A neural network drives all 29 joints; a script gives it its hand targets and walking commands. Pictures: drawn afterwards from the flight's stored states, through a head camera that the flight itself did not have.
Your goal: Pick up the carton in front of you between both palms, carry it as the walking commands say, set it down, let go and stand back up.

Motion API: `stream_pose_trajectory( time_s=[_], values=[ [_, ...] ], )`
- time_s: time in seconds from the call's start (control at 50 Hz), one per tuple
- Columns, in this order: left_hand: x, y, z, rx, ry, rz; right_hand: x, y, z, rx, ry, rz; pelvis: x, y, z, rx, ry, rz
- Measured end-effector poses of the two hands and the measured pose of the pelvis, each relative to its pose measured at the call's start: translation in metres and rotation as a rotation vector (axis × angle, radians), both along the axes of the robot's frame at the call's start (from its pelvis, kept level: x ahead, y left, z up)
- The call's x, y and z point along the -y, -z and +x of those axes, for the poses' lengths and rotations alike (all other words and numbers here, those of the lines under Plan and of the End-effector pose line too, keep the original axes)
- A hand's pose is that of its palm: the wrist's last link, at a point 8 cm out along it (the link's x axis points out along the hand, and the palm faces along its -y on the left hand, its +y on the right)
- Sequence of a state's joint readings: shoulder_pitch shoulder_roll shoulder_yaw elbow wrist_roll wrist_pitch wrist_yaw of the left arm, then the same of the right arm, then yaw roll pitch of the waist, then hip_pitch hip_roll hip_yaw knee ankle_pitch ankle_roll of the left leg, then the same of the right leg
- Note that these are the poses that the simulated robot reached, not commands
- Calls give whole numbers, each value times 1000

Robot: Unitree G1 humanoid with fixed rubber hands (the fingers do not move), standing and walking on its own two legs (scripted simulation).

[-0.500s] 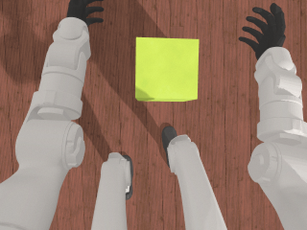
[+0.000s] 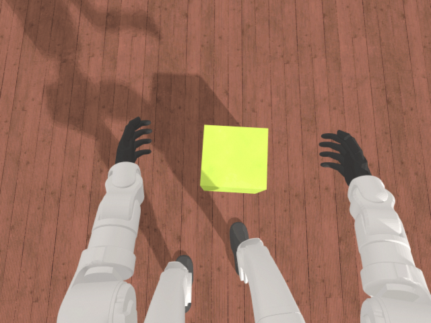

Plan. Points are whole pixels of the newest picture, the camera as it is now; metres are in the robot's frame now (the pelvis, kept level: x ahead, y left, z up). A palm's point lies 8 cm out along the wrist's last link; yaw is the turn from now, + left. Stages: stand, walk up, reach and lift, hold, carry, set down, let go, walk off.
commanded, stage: let go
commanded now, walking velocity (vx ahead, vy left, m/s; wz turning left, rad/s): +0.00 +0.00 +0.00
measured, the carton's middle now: (232, 163) +0.46 -0.10 -0.58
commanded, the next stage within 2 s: stand in 1.06 s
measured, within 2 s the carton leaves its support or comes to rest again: neither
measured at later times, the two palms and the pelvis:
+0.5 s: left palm (45, 251) +0.27 +0.23 -0.02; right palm (370, 263) +0.20 -0.22 +0.00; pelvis +0.06 +0.02 +0.07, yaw -3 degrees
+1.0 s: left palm (12, 276) +0.25 +0.26 +0.00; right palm (366, 254) +0.22 -0.21 +0.00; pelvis +0.08 +0.04 +0.07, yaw -3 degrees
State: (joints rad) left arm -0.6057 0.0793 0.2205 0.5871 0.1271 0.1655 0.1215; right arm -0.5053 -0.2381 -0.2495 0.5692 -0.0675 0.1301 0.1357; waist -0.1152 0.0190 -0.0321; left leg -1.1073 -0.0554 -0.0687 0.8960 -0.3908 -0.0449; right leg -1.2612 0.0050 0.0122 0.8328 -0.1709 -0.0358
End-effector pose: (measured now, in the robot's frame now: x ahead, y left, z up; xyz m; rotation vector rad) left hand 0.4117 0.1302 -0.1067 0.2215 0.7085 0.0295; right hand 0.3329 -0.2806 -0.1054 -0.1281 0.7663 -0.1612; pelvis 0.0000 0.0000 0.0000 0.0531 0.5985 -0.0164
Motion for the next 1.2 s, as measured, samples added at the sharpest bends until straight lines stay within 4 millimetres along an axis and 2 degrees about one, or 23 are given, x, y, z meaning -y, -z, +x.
stream_pose_trajectory(
  time_s=[0.16, 0.34, 0.44, 0.54, 0.66, 0.74, 0.82, 0.94, 1.08, 1.2],
  values=[
    [-17, -37, -41, -23, 20, 1, -4, -41, -52, -18, -23, 9, 5, -29, 20, 171, 17, -21],
    [-56, -68, -92, -39, 32, -1, -36, -81, -108, -34, -24, 9, -2, -53, 41, 348, 20, -47],
    [-82, -83, -122, -47, 21, -8, -54, -98, -127, -43, -24, 3, -13, -63, 51, 438, 19, -64],
    [-109, -96, -146, -52, 8, -8, -69, -105, -131, -46, -35, 1, -28, -68, 58, 518, 24, -82],
    [-136, -109, -166, -62, -11, -2, -84, -106, -122, -36, -48, 2, -44, -71, 66, 591, 28, -97],
    [-146, -113, -172, -70, -18, -4, -90, -106, -115, -32, -52, 2, -50, -71, 70, 620, 27, -102],
    [-146, -114, -170, -75, -15, -12, -91, -106, -112, -37, -49, 0, -51, -71, 72, 632, 26, -104],
    [-138, -108, -165, -67, -30, -11, -76, -107, -113, -71, -13, -48, -48, -68, 76, 620, 29, -105],
    [-128, -106, -165, -65, -20, 12, -56, -105, -125, -91, 18, -82, -38, -67, 72, 606, 30, -99],
    [-158, -97, -184, -152, -48, 151, -32, -86, -137, -121, -4, -138, -29, -62, 72, 589, 22, -79]
  ],
)
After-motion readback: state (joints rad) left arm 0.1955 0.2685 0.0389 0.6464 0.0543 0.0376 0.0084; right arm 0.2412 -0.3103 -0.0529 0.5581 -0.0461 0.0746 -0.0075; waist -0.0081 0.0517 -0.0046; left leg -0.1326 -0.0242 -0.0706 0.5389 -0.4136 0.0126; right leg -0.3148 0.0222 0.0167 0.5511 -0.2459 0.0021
